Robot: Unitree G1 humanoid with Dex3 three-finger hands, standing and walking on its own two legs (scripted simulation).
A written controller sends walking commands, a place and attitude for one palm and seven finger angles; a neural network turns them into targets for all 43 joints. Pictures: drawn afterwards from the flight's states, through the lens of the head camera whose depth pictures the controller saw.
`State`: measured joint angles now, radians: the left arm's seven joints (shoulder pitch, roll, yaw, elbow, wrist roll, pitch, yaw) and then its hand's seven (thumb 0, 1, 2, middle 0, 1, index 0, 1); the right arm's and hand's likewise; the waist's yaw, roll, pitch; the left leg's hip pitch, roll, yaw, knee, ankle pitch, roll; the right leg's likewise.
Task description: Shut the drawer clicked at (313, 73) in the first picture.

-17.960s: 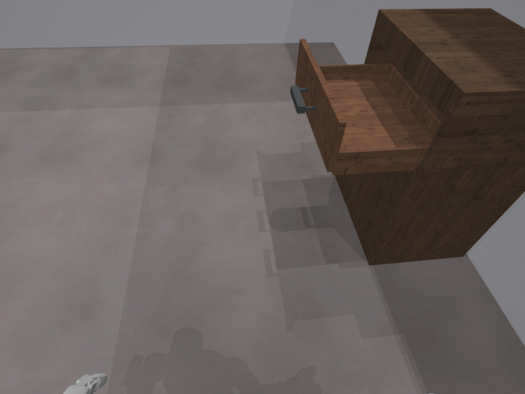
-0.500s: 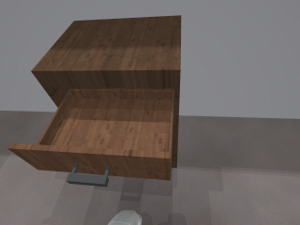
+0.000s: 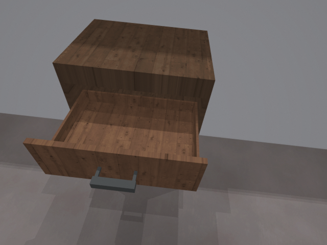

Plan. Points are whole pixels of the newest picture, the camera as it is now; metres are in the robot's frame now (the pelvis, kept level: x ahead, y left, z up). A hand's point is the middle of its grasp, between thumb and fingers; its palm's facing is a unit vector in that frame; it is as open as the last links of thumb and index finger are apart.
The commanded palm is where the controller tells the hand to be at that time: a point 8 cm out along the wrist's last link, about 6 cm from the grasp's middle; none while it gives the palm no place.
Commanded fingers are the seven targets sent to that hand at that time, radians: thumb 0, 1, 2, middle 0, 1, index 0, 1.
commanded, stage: come to a stop and stand still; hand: left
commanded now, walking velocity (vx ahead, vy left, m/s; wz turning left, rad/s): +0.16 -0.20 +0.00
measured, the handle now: (115, 178) +0.32 +0.18 -0.09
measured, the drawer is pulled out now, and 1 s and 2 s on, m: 0.29 0.29 0.29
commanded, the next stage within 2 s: look again from close up in 1.22 s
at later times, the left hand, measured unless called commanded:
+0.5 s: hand out of the picture -0.01 +0.15 -0.17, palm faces +0.01 -0.98 -0.20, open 7.4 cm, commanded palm none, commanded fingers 0.00 0.90 0.90 -0.20 -0.30 -0.20 -0.30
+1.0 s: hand out of the picture +0.01 +0.20 -0.16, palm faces +0.03 -0.98 -0.22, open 7.4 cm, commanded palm none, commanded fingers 0.00 0.90 0.90 -0.20 -0.30 -0.20 -0.30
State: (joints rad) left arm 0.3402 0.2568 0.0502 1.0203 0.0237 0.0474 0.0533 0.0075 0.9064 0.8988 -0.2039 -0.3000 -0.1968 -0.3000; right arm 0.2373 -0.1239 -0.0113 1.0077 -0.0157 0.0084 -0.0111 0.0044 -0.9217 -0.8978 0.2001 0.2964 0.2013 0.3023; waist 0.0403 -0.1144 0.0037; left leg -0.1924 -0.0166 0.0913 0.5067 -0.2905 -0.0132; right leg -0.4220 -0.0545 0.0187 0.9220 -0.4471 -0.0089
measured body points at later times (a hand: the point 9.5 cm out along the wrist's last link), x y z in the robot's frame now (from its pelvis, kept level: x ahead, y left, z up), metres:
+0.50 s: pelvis +0.00 -0.01 +0.00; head +0.00 -0.02 +0.45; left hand -0.01 +0.21 -0.15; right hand -0.01 -0.23 -0.16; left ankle -0.02 +0.12 -0.73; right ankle -0.04 -0.07 -0.73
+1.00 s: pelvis -0.01 +0.02 +0.01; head +0.00 +0.02 +0.46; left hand +0.01 +0.25 -0.14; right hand +0.00 -0.20 -0.15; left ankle -0.02 +0.12 -0.73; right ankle -0.04 -0.07 -0.73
